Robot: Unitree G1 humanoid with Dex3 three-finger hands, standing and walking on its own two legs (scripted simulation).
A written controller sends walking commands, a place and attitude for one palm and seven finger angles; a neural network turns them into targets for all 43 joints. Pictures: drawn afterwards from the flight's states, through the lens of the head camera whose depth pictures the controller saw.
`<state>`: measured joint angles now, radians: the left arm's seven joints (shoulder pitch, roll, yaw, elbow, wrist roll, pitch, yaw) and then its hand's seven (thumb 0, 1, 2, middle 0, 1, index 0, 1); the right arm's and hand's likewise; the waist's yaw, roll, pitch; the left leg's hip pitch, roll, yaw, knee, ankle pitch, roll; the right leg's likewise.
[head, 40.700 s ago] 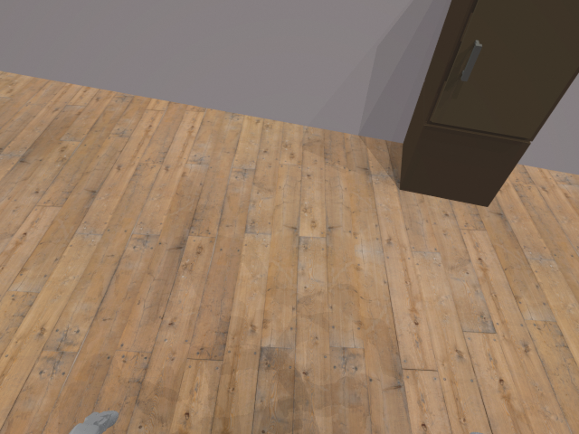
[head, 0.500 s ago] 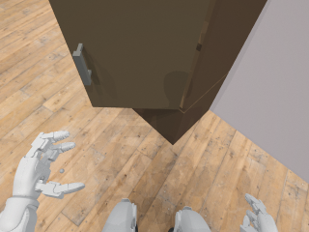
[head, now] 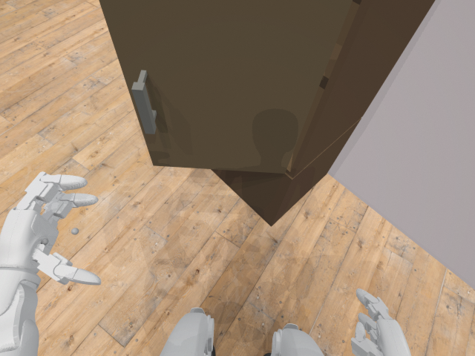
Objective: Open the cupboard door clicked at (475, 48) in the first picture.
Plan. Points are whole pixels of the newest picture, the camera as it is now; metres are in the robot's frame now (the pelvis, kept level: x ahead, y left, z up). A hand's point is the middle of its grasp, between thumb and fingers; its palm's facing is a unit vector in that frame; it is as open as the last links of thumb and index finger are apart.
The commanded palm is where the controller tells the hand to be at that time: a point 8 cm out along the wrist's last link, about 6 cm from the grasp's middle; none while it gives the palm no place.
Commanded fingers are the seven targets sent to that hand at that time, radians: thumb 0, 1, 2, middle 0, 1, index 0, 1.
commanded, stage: raise the hand with hooked fingers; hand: left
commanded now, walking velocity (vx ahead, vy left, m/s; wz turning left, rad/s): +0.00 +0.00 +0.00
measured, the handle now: (146, 103) +0.57 +0.24 +0.02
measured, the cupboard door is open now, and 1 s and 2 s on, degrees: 44 44 44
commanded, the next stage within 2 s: move the hooked fingers beside the handle in 0.54 s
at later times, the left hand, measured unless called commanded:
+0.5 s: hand (86, 232) +0.28 +0.26 +0.03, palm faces +0.05 -1.00 -0.04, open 14.0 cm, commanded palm +0.26 +0.31 +0.04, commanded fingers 0.00 -0.50 0.30 -0.30 -1.20 -0.30 -1.20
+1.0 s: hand (94, 196) +0.34 +0.27 +0.03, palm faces +0.05 -1.00 -0.03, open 14.0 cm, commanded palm +0.32 +0.31 +0.04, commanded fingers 0.00 -0.50 0.30 -0.30 -1.20 -0.30 -1.20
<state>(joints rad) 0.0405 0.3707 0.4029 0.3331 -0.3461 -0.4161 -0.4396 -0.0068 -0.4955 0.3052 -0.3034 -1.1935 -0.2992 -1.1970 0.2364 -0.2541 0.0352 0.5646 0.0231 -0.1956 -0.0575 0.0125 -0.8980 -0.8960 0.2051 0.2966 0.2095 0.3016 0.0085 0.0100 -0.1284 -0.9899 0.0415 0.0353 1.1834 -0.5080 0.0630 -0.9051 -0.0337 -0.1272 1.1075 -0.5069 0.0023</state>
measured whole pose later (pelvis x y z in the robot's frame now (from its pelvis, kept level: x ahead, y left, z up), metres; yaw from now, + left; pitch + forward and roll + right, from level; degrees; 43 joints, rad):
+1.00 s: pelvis +0.00 -0.02 -0.01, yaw -1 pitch +20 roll -4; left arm -0.22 0.47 0.48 0.61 -0.34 -0.38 -0.53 -0.01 -0.50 0.30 -0.30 -1.20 -0.30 -1.20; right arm 0.25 -0.28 0.03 0.59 0.04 -0.17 -0.07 0.01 -0.90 -0.90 0.20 0.30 0.21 0.30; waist -0.03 0.01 -0.13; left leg -1.05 0.07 0.02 1.22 -0.52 0.03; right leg -0.98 -0.01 -0.13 1.15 -0.52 -0.03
